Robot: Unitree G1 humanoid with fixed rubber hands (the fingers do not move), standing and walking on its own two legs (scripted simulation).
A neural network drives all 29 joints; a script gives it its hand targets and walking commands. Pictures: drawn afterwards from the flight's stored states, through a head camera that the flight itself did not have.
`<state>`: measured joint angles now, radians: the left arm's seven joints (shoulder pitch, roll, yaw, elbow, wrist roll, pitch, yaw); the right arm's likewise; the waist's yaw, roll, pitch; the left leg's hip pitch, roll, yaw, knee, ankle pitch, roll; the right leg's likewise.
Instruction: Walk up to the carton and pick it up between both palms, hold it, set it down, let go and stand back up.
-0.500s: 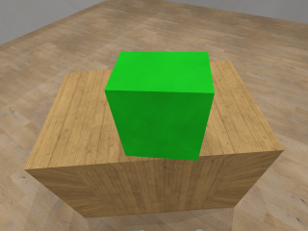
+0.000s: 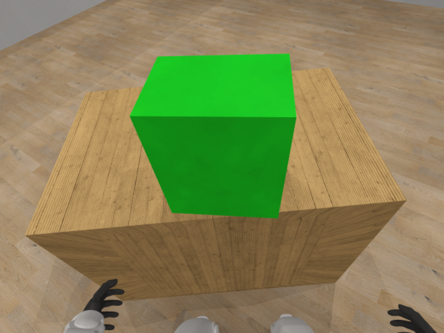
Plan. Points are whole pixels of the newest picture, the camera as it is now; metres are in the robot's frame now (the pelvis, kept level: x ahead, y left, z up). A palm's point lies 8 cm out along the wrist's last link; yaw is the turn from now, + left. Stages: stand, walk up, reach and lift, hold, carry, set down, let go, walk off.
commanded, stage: reach and lift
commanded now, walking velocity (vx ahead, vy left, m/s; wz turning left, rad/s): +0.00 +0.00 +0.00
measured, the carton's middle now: (222, 144) +0.47 +0.04 +0.06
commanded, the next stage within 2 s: none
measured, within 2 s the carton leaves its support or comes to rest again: neither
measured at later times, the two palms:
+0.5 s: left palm (79, 300) +0.19 +0.29 -0.02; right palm out of the picture +0.14 -0.27 -0.02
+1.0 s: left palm (88, 278) +0.22 +0.26 +0.01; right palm (393, 299) +0.19 -0.22 +0.01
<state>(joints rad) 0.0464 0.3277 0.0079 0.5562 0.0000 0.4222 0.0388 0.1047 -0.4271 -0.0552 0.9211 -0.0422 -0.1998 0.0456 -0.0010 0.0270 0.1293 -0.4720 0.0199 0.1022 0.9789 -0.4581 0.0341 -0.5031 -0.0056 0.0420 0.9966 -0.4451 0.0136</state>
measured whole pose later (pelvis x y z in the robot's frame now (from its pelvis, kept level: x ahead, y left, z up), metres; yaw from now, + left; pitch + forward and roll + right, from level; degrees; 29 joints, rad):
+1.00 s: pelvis +0.01 +0.01 +0.05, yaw +0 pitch -9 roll -1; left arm 0.07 0.26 0.05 0.52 -0.08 0.00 -0.01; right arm 0.19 -0.20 -0.06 0.49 -0.04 -0.19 -0.04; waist 0.00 0.02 0.13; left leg -0.17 0.02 0.10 0.62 -0.31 0.05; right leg -0.17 0.00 0.04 0.58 -0.26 0.03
